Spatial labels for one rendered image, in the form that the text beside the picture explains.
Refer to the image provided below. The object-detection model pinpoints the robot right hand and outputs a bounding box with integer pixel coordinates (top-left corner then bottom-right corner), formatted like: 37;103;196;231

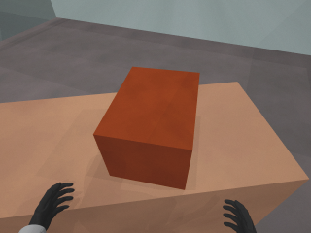
223;199;257;233

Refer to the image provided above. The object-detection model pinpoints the carton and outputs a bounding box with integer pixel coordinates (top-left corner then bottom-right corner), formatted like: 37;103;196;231
93;66;200;190

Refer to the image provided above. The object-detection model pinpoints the pedestal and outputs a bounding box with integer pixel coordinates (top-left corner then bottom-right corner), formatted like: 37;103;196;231
0;82;309;233

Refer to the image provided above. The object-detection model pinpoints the robot left hand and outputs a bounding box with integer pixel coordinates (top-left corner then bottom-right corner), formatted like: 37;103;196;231
28;183;75;231

